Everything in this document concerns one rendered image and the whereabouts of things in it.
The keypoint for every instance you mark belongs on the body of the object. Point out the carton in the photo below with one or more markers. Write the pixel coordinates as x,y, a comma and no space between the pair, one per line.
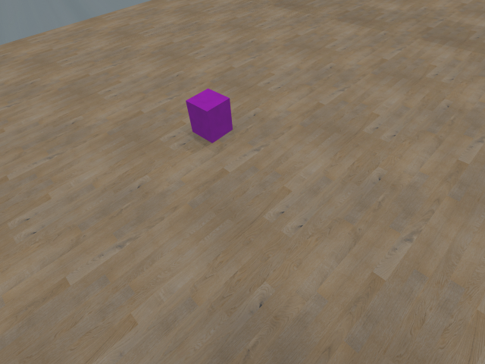
210,115

